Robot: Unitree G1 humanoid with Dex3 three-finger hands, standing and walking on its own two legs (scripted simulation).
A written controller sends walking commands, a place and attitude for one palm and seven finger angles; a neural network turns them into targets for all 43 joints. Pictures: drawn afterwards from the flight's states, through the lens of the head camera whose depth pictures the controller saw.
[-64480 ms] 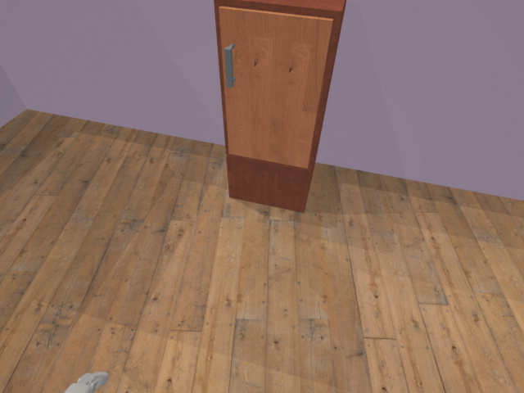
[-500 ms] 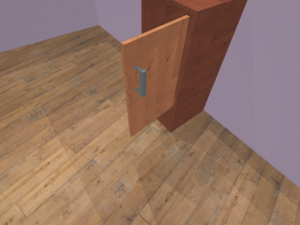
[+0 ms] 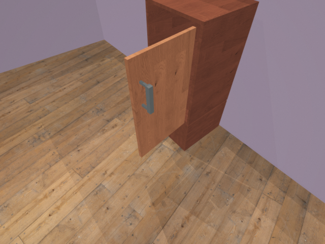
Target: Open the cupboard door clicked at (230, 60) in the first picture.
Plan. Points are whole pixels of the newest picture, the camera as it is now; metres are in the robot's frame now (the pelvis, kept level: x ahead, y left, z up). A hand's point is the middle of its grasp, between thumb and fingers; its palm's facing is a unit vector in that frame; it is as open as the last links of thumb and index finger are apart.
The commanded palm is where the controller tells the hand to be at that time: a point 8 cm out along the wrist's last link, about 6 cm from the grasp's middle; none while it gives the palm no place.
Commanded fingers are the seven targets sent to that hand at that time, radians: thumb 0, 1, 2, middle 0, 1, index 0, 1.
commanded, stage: let the arm hang, fingers relaxed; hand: left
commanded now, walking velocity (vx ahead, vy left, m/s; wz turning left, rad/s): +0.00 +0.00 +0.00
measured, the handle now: (146, 97) +0.63 +0.09 -0.03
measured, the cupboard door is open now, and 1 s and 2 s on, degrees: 96 96 96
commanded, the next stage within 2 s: look to check the result in 0.10 s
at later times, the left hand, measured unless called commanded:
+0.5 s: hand out of the picture +0.01 +0.18 -0.17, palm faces +0.02 -0.98 -0.22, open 7.4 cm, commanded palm none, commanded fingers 0.00 0.90 0.90 -0.20 -0.30 -0.20 -0.30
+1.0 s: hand out of the picture +0.05 +0.18 -0.17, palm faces +0.00 -0.97 -0.22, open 7.4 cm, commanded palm none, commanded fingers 0.00 0.90 0.90 -0.20 -0.30 -0.20 -0.30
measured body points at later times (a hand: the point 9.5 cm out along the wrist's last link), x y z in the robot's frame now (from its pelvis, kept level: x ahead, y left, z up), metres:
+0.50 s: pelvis +0.02 -0.01 +0.00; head +0.03 -0.01 +0.45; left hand +0.01 +0.23 -0.16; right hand +0.03 -0.24 -0.16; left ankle +0.04 +0.11 -0.74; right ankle +0.02 -0.12 -0.74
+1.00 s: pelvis +0.02 -0.01 +0.00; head +0.04 -0.01 +0.45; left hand +0.05 +0.23 -0.15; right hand +0.04 -0.25 -0.16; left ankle +0.04 +0.11 -0.74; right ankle +0.02 -0.12 -0.74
